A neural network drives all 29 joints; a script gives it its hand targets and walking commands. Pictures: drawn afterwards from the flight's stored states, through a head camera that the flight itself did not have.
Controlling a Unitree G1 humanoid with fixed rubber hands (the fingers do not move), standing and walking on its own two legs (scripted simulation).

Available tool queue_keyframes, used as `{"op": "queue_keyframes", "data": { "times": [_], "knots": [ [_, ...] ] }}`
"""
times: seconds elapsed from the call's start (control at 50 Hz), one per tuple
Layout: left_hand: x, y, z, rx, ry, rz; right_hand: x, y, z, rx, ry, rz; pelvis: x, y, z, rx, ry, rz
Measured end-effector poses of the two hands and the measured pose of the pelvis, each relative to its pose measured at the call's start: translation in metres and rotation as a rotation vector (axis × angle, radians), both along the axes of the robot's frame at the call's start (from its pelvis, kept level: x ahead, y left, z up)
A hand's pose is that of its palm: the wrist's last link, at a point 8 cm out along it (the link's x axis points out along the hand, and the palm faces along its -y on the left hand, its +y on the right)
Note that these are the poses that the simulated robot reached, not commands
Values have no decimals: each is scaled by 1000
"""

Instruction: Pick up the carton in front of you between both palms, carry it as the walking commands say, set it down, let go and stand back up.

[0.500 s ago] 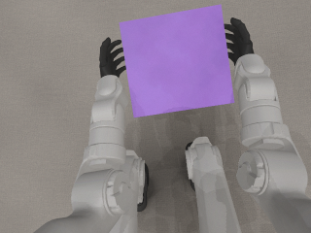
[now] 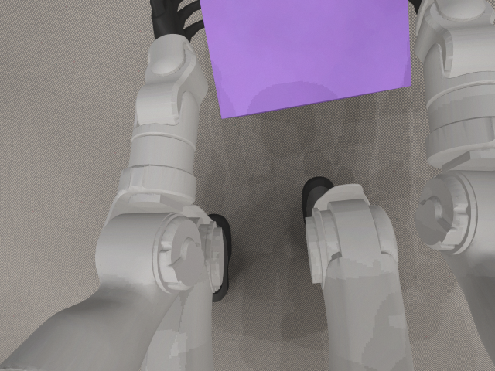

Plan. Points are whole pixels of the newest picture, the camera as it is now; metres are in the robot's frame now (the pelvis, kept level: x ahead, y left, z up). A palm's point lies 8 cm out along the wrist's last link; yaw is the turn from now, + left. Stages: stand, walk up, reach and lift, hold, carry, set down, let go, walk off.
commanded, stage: set down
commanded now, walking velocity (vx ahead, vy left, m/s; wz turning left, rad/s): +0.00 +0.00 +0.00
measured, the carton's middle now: (293, 35) +0.52 -0.13 -0.25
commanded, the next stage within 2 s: none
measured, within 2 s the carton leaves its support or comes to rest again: rests again in 0.44 s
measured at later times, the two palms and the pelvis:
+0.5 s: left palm (176, 49) +0.53 +0.02 -0.19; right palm out of the picture +0.50 -0.28 -0.19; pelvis -0.01 +0.00 -0.03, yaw +1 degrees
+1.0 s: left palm (172, 49) +0.53 +0.03 -0.20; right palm out of the picture +0.50 -0.28 -0.20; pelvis -0.01 +0.01 -0.03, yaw +0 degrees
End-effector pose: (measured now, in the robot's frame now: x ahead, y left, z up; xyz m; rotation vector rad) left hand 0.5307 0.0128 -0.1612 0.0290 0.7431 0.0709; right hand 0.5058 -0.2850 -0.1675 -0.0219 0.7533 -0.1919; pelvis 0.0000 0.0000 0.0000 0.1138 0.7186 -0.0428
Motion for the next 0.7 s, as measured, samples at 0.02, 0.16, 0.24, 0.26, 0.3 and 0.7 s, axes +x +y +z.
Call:
{"op": "queue_keyframes", "data": {
  "times": [0.02,0.16,0.24,0.26,0.3,0.7],
  "knots": [
    [0,0,-4,-5,3,2,1,0,-3,-1,2,2,0,-1,-2,-2,-8,4],
    [2,2,-15,-20,-1,-2,9,0,-7,-3,-3,6,1,-2,-14,-13,-34,15],
    [2,1,-17,-19,8,-20,7,-1,-8,-5,7,6,0,-1,-18,-18,-40,19],
    [1,1,-18,-18,12,-24,6,-1,-9,-5,11,7,0,0,-19,-19,-42,20],
    [0,2,-19,-16,19,-31,3,-1,-11,-4,18,11,-1,0,-20,-21,-48,23],
    [-4,13,-36,-30,31,-79,-1,4,-28,17,36,44,-14,3,-32,-42,-113,45]
  ]
}}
